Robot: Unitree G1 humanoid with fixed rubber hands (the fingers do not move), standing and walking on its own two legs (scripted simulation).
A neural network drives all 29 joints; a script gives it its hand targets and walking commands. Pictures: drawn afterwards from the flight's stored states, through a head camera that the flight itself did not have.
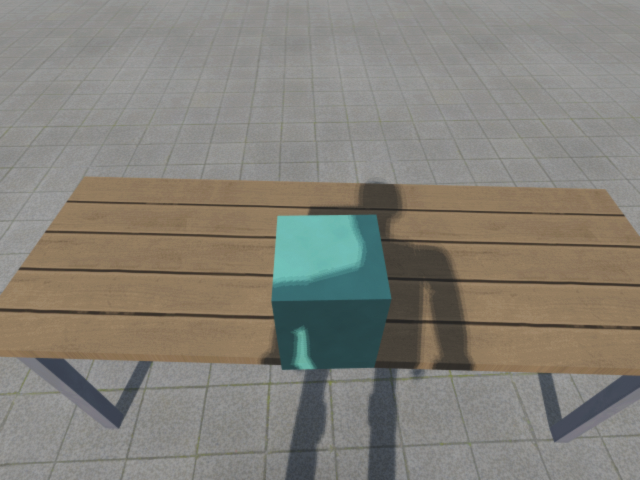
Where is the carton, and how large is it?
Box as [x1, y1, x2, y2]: [271, 215, 390, 369]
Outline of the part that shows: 277,216 271,301 282,369 373,367 390,302 390,293 376,215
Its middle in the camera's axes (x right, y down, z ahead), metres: +0.01 +0.10 +0.68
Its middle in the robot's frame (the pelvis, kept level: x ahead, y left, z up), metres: +0.45 +0.00 -0.10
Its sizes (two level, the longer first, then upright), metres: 0.172 0.169 0.224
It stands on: a table, 0.57 m high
